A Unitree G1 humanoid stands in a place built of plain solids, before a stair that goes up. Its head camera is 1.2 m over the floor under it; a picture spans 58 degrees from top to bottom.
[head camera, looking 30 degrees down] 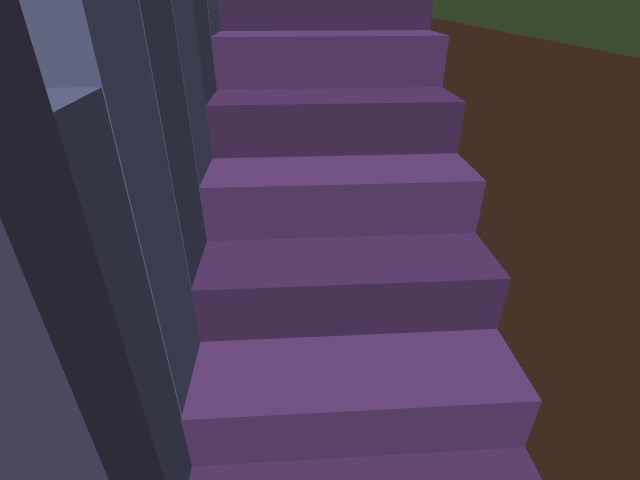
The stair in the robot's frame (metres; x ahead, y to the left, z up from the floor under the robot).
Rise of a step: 0.18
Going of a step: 0.25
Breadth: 0.85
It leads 4 degrees to the left of straight ahead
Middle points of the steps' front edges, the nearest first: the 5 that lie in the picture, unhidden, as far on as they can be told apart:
0.67 -0.11 0.35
0.93 -0.09 0.53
1.18 -0.07 0.71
1.43 -0.06 0.88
1.69 -0.04 1.06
